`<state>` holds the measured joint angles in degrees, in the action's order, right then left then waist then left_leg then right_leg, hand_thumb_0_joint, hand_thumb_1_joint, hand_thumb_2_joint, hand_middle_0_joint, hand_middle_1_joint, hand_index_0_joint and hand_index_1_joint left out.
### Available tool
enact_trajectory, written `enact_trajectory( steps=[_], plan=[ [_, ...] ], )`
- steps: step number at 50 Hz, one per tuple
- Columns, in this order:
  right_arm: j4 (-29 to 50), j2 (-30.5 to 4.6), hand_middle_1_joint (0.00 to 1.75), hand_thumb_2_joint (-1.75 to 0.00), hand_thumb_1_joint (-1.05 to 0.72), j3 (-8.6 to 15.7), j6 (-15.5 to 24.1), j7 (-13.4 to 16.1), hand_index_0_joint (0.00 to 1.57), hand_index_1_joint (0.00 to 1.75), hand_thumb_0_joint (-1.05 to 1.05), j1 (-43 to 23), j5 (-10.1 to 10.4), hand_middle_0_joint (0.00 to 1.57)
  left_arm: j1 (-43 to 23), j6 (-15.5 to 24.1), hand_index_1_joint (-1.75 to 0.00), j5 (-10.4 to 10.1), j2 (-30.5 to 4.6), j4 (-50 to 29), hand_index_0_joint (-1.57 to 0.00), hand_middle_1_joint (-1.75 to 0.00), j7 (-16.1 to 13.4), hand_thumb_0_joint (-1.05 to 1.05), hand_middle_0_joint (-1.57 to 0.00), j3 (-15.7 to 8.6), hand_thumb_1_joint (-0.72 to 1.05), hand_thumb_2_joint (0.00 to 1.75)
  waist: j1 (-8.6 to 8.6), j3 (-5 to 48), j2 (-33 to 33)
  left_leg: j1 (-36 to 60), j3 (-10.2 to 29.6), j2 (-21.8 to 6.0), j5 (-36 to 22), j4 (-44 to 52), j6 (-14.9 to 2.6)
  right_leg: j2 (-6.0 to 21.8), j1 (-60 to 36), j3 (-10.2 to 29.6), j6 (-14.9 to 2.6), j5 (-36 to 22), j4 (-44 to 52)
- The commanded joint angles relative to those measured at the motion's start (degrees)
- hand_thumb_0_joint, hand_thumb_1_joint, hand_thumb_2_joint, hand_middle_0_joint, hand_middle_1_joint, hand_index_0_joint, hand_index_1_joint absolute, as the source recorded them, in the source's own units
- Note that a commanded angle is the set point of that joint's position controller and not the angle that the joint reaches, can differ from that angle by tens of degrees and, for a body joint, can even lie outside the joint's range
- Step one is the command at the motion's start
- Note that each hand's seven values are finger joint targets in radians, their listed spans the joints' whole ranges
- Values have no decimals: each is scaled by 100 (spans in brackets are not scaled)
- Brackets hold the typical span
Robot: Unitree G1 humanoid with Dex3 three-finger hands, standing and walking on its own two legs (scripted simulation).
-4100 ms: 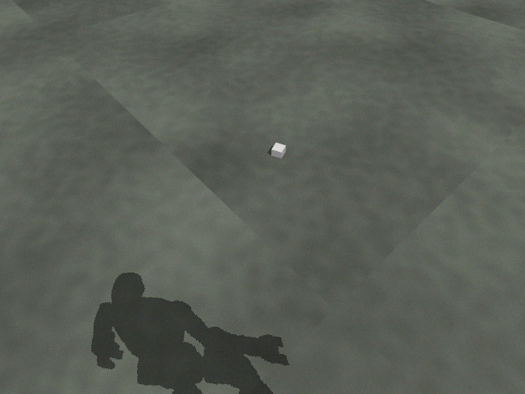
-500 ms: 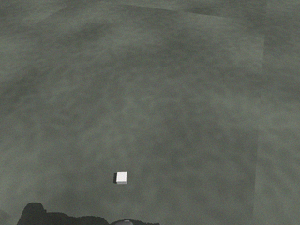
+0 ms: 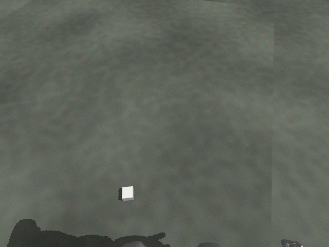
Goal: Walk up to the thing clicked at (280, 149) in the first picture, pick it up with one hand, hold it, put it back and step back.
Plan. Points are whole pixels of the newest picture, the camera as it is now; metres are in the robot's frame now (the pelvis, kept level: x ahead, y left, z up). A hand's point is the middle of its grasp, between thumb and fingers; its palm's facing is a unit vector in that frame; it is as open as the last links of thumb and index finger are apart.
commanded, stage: walk up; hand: left
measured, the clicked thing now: (128, 193) +0.48 +0.24 -0.73
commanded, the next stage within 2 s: stand in 1.30 s
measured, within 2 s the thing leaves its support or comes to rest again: neither
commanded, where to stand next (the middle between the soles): +0.11 -0.03 m, yaw +1 degrees
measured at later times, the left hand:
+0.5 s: hand out of the picture +0.12 +0.23 -0.14, palm faces -0.01 -0.95 -0.30, open 7.4 cm
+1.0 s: hand out of the picture +0.11 +0.24 -0.13, palm faces +0.00 -0.95 -0.32, open 7.4 cm
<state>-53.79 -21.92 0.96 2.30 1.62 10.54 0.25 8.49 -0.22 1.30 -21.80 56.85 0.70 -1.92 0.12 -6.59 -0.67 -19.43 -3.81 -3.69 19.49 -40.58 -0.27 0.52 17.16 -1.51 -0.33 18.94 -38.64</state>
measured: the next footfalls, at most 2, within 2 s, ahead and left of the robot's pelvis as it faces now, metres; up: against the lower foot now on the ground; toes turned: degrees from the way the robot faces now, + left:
none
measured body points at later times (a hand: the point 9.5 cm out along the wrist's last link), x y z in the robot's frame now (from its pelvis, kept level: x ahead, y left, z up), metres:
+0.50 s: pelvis +0.02 -0.02 +0.02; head +0.03 -0.01 +0.47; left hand +0.12 +0.28 -0.11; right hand +0.08 -0.34 -0.10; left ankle +0.04 +0.12 -0.72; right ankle +0.02 -0.12 -0.72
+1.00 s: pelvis +0.03 -0.01 +0.03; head +0.04 +0.00 +0.48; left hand +0.11 +0.29 -0.11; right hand +0.12 -0.31 -0.10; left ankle +0.04 +0.12 -0.72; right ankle +0.02 -0.12 -0.72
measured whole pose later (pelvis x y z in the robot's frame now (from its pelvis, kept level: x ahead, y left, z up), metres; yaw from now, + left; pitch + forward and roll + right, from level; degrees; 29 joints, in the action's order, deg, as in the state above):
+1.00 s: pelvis +0.03 -0.01 +0.03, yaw +0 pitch -2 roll +0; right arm -63.6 -20.1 0.0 2.4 0.8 5.8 -0.9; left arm 4.9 -1.2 0.9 -20.4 64.0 1.4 -1.7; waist -0.4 -2.9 0.7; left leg -8.7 -3.5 -3.0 11.4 -22.0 1.3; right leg 0.2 6.9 -2.0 -0.4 12.9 -21.6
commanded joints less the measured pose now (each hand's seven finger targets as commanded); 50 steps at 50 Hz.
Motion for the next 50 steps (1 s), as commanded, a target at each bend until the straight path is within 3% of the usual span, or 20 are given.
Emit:
enact_trajectory(
  steps=[1, 2, 3, 4, 5, 6, 8, 9, 13, 16, 25, 29, 50],
  plan=[
    [3, -1338, 30, -90, -90, 344, 160, 29, 20, 30, 0, 238, -40, 20, -447, 73, -30, -67, -1175, -472, -20, -30, 14, 0, -20, -241, 90, 90, 217, 740, 522, 1052, 533, -199, -134, 1141, -224, 886, 601, 947, -590, -275, 1083],
    [-42, -1464, 30, -90, -90, 358, 176, 5, 20, 30, 0, 116, -71, 20, -466, 70, -30, -64, -1125, -440, -20, -30, 28, 0, -20, -231, 90, 90, 167, 626, 418, 803, 966, -477, -63, 1397, -382, 599, 551, 752, -386, -170, 900],
    [-41, -1481, 30, -90, -90, 327, 177, -12, 20, 30, 0, -47, -84, 20, -337, 57, -30, -46, -1093, -347, -20, -30, 39, 0, -20, -229, 90, 90, 40, 572, 320, 518, 1378, -747, 446, 1644, -531, 467, 363, 674, -321, 67, 824],
    [-32, -1480, 30, -90, -90, 300, 170, -28, 20, 30, 0, -201, -83, 20, -189, 61, -30, -21, -1117, -256, -20, -30, 45, 0, -20, -245, 90, 90, -74, 503, 342, 279, 1421, -826, 768, 1740, -578, 435, 169, 695, -348, 360, 918],
    [-57, -1453, 30, -90, -90, 258, 161, -43, 20, 30, 0, -245, -93, 20, -154, 86, -30, -8, -1145, -204, -20, -30, 46, 0, -20, -261, 90, 90, -105, 451, 412, 31, 1261, -741, 626, 1689, -505, 492, -150, 826, -399, 354, 1159],
    [-94, -1332, 30, -90, -90, 212, 153, -59, 20, 30, 0, -291, -95, 20, -160, 106, -30, -11, -1180, -175, -20, -30, 51, 0, -20, -270, 90, 90, -113, 346, 506, -37, 921, -466, 453, 1544, -366, 609, -204, 1040, -468, 375, 1455],
    [-245, -1193, 30, -90, -90, 166, 165, -77, 20, 30, 0, -201, -102, 20, -488, 132, -30, -31, -1260, -238, -20, -30, 50, 0, -20, -272, 90, 90, 38, 374, 572, 335, 438, -87, -206, 1348, -156, 859, -42, 1279, -537, 263, 1780],
    [-315, -1199, 30, -90, -90, 166, 172, -79, 20, 30, 0, -153, -104, 20, -580, 123, -30, -50, -1267, -230, -20, -30, 55, 0, -20, -262, 90, 90, 74, 362, 466, 560, 391, -50, -277, 1408, -116, 859, 123, 1203, -505, 264, 1786],
    [-439, -1208, 30, -90, -90, 158, 186, -68, 20, 30, 0, -225, -111, 20, -570, 122, -30, -79, -1183, -135, -20, -30, 35, 0, -20, -234, 90, 90, 9, 736, 273, 890, 477, -258, -1093, 1514, -167, 716, -311, 882, -372, -601, 1697],
    [-506, -1198, 30, -90, -90, 140, 179, -44, 20, 30, 0, -240, -101, 20, -612, 107, -30, -93, -1172, -82, -20, -30, 27, 0, -20, -232, 90, 90, -7, 881, 243, 904, 466, -296, -1399, 1607, -143, 714, -619, 796, -343, -1086, 1666],
    [-607, -1206, 30, -90, -90, 143, 146, -12, 20, 30, 0, -424, -112, 20, -688, 43, -30, -96, -1076, 92, -20, -30, 33, 0, -20, -222, 90, 90, -14, 817, 8, 989, 535, -391, -1399, 1883, -154, 638, -728, 655, -272, -1036, 1854],
    [-639, -1198, 30, -90, -90, 145, 142, -2, 20, 30, 0, -438, -103, 20, -720, 59, -30, -96, -1046, 141, -20, -30, 29, 0, -20, -221, 90, 90, 10, 1044, 35, 1197, 493, -416, -1804, 1857, -144, 657, -915, 618, -262, -1563, 1854],
    [-690, -1128, 30, -90, -90, 167, 109, -5, 20, 30, 0, -679, -111, 20, -639, 45, -30, -61, -1014, 288, -20, -30, 29, 0, -20, -205, 90, 90, 8, 907, 62, 1377, 532, -467, -1747, 2221, -103, 619, -977, 546, -140, -1509, 2092]
  ],
)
